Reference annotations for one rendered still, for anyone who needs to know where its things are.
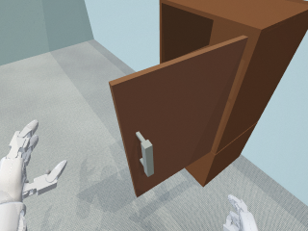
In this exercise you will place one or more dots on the handle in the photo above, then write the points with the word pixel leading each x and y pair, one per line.
pixel 147 155

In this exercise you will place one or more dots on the cupboard door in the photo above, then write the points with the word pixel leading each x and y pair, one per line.
pixel 176 105

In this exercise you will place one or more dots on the robot right hand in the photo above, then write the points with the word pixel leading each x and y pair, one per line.
pixel 244 221

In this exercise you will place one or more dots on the robot left hand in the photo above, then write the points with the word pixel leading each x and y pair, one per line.
pixel 13 168

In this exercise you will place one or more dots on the robot left forearm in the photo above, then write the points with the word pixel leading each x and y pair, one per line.
pixel 12 216

